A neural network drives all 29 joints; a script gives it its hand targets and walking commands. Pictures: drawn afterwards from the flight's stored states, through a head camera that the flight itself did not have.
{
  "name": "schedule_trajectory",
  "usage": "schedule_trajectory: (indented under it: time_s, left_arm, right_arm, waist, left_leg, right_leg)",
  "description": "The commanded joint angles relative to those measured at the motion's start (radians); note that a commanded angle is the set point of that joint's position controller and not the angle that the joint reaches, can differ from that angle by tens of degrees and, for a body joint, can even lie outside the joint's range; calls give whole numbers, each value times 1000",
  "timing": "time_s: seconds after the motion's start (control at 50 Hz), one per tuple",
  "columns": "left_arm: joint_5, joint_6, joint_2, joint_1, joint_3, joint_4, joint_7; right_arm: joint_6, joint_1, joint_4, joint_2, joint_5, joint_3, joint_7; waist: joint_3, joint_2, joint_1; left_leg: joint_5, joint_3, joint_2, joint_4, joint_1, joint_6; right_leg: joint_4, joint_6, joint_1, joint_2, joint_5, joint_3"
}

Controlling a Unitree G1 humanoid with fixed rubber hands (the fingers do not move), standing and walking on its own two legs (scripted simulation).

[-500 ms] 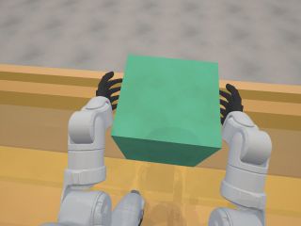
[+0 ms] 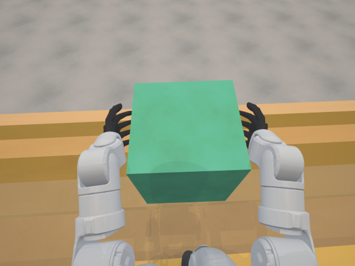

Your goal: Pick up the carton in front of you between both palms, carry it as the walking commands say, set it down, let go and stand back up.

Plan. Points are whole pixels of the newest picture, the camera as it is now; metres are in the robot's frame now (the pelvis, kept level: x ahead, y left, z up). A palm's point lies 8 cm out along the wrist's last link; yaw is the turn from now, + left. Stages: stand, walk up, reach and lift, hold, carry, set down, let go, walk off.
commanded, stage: carry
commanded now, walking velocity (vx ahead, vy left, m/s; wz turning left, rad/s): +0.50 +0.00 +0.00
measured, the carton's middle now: (185, 148) +0.36 -0.02 +0.03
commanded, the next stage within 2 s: none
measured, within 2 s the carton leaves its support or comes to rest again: neither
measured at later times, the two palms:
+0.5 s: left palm (135, 80) +0.73 +0.15 -0.08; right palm (214, 88) +0.69 -0.15 -0.09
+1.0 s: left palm (138, 64) +1.07 +0.18 -0.25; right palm (193, 63) +1.09 -0.11 -0.26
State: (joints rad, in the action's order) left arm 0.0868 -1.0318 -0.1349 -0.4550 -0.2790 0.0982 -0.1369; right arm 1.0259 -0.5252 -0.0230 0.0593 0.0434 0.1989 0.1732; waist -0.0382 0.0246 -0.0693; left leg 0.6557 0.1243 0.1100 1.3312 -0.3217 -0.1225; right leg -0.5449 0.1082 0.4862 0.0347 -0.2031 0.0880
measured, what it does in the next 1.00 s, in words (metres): goes down: left foot 0.13 m lower, then right foot 0.13 m lower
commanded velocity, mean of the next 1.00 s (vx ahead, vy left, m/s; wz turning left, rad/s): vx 0.50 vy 0.00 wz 0.00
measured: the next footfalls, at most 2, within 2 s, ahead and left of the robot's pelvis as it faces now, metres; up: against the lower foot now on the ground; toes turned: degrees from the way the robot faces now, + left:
left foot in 0.36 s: +0.43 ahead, +0.08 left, -0.13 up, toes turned +0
right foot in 0.76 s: +0.73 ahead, -0.05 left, -0.26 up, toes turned -2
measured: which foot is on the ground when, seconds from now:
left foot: down 0.00-0.00, up 0.02-0.34, down 0.36-0.76, up 0.78-1.00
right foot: down 0.00-0.38, up 0.40-0.74, down 0.76-1.00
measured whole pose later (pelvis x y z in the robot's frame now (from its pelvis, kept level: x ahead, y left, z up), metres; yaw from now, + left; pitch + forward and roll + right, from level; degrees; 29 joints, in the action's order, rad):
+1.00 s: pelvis +0.76 +0.00 -0.32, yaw -1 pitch +2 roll -1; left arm -0.07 -0.94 -0.04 -0.44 -0.15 -0.15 -0.18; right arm 0.96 -0.33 -0.01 0.14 -0.06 0.25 0.15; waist 0.02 -0.01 0.15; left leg 0.02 -0.06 -0.03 1.01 -0.73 -0.04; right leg -0.94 0.13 0.36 0.11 0.62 0.07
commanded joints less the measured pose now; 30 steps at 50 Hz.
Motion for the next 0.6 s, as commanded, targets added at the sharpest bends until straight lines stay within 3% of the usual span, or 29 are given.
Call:
schedule_trajectory:
  time_s: [0.0,0.02,0.04,0.06,0.08,0.1,0.12,0.14,0.16,0.18,0.2,0.22,0.26,0.28,0.3,0.32,0.34,0.36,0.38,0.4,0.42,0.44,0.46,0.48,0.5,0.52,0.54,0.56,0.58]
  left_arm:
    - [-237,10,-734,-492,706,-14,79]
    - [-279,4,-743,-472,726,-21,78]
    - [-321,9,-767,-511,762,-11,82]
    - [-369,18,-817,-565,798,3,93]
    - [-410,30,-855,-618,832,24,107]
    - [-447,40,-895,-663,858,39,119]
    - [-472,52,-919,-709,878,41,129]
    - [-490,65,-932,-734,890,40,136]
    - [-498,77,-943,-735,886,26,141]
    - [-499,87,-954,-699,882,9,144]
    - [-495,96,-946,-686,876,-4,145]
    - [-492,104,-942,-653,872,-19,143]
    - [-472,117,-905,-575,853,-47,135]
    - [-459,120,-887,-551,843,-57,129]
    - [-449,119,-865,-522,824,-70,121]
    - [-430,114,-845,-479,809,-76,114]
    - [-402,108,-810,-464,781,-73,104]
    - [-364,98,-769,-460,741,-75,89]
    - [-323,81,-714,-424,704,-81,74]
    - [-279,67,-652,-375,647,-113,52]
    - [-246,63,-632,-352,603,-113,36]
    - [-216,64,-623,-347,577,-95,27]
    - [-187,65,-623,-366,548,-91,24]
    - [-173,69,-638,-380,542,-87,25]
    - [-164,78,-649,-407,545,-80,29]
    - [-169,88,-678,-429,558,-63,35]
    - [-171,97,-703,-457,575,-53,42]
    - [-182,109,-720,-467,594,-38,47]
    - [-195,116,-724,-497,627,-18,51]
  right_arm:
    - [-13,-540,113,925,230,-680,-132]
    - [-4,-465,92,862,190,-634,-117]
    - [-7,-402,83,830,145,-588,-104]
    - [-15,-394,85,804,103,-550,-92]
    - [-26,-397,92,802,75,-528,-88]
    - [-39,-399,101,800,53,-520,-89]
    - [-52,-418,102,811,46,-515,-94]
    - [-67,-434,111,827,46,-532,-97]
    - [-81,-443,113,845,53,-543,-100]
    - [-94,-434,120,840,56,-555,-102]
    - [-106,-431,120,842,57,-569,-102]
    - [-114,-421,126,839,61,-580,-102]
    - [-118,-419,160,817,64,-596,-98]
    - [-116,-418,175,798,62,-603,-94]
    - [-111,-409,178,772,59,-603,-88]
    - [-105,-379,176,745,60,-603,-83]
    - [-98,-348,177,723,56,-602,-78]
    - [-83,-323,165,689,59,-593,-78]
    - [-76,-321,110,675,91,-601,-70]
    - [-70,-324,98,696,135,-637,-65]
    - [-68,-378,121,723,175,-654,-67]
    - [-67,-427,147,763,226,-690,-74]
    - [-70,-500,156,812,259,-714,-83]
    - [-71,-547,159,851,296,-726,-97]
    - [-78,-601,163,883,322,-747,-109]
    - [-86,-629,165,917,334,-756,-120]
    - [-93,-631,152,941,342,-755,-129]
    - [-101,-620,141,963,348,-765,-137]
    - [-109,-603,135,967,348,-766,-140]
  waist:
    - [532,280,202]
    - [556,119,159]
    - [562,82,161]
    - [521,-36,160]
    - [494,-43,149]
    - [433,-119,127]
    - [398,-95,142]
    - [398,-61,148]
    - [445,15,152]
    - [436,-35,166]
    - [450,-11,195]
    - [427,-43,206]
    - [386,27,220]
    - [382,72,205]
    - [443,138,147]
    - [476,115,49]
    - [509,-1,-76]
    - [401,-159,-102]
    - [491,-291,-10]
    - [486,-172,-20]
    - [486,-118,-32]
    - [496,7,-27]
    - [458,-3,-16]
    - [400,68,0]
    - [358,44,-1]
    - [364,-23,-5]
    - [399,-88,-2]
    - [413,-106,6]
    - [400,-44,-30]
  left_leg:
    - [84,-93,-6,568,-495,118]
    - [23,-196,-54,441,-593,95]
    - [-26,-225,-73,380,-671,91]
    - [-124,-269,-116,253,-715,94]
    - [-130,-268,-131,184,-687,89]
    - [-216,-237,-139,-4,-594,108]
    - [-242,-202,-140,-160,-488,118]
    - [-293,-158,-121,-216,-390,120]
    - [-481,-140,-126,-121,-371,101]
    - [-711,-164,-145,-337,-447,83]
    - [-802,-114,-104,-413,-454,72]
    - [-949,-77,-89,-605,-347,82]
    - [-1002,-25,-57,-773,-122,96]
    - [-1037,-25,-56,-810,-39,90]
    - [-1141,14,-45,-684,124,66]
    - [-1062,22,-43,-741,211,49]
    - [-980,21,-56,-808,381,24]
    - [-1071,-96,-166,-881,408,-19]
    - [-1408,-408,-337,-604,730,-123]
    - [-1281,-530,-384,-638,716,-144]
    - [-1022,-633,-421,-654,676,-208]
    - [-788,-709,-421,-657,592,-223]
    - [-884,-742,-419,-636,490,-209]
    - [-904,-658,-401,-672,316,-198]
    - [-868,-622,-363,-725,199,-193]
    - [-868,-590,-353,-751,139,-186]
    - [-948,-543,-338,-676,166,-154]
    - [-985,-489,-305,-641,195,-126]
    - [-828,-408,-200,-530,251,-95]
  right_leg:
    - [-162,166,-884,-239,-452,-299]
    - [-174,188,-912,-285,-331,-465]
    - [-101,276,-850,-346,32,-644]
    - [-103,270,-766,-347,164,-681]
    - [-129,263,-694,-340,73,-695]
    - [-86,243,-513,-316,28,-617]
    - [-48,242,-383,-290,51,-586]
    - [-28,230,-302,-272,-35,-534]
    - [-123,202,-336,-270,-95,-482]
    - [-239,144,-389,-154,53,-388]
    - [-286,122,-445,-107,52,-351]
    - [-302,108,-361,-60,173,-283]
    - [-308,91,-233,-44,254,-219]
    - [-339,79,-196,-50,286,-207]
    - [-469,53,-155,-79,226,-140]
    - [-615,17,-167,-76,85,-78]
    - [-846,-22,-105,-91,-44,-44]
    - [-1204,-58,48,18,508,-11]
    - [-1307,-95,399,69,915,-113]
    - [-1208,-84,488,28,850,-153]
    - [-1143,-84,553,-11,835,-166]
    - [-1040,-73,578,-33,735,-231]
    - [-961,-69,538,-52,726,-220]
    - [-790,-86,447,-58,639,-201]
    - [-650,-94,356,-56,635,-155]
    - [-609,-96,286,-50,584,-119]
    - [-678,-75,266,-54,400,-104]
    - [-640,-56,291,-55,367,-88]
    - [-425,-44,352,-57,147,-93]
